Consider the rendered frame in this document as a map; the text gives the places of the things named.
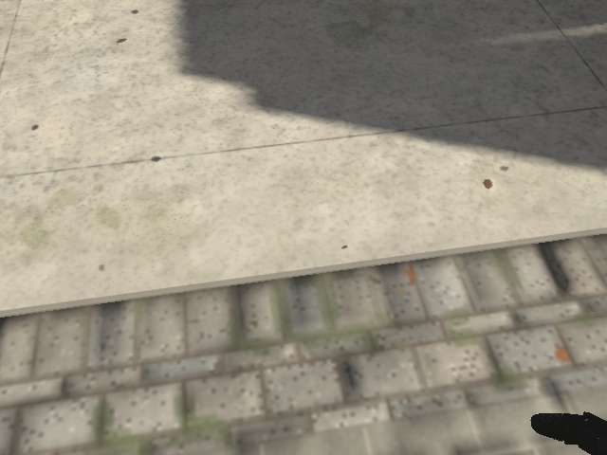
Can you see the robot right hand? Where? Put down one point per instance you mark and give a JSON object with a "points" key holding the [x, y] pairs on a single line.
{"points": [[587, 431]]}

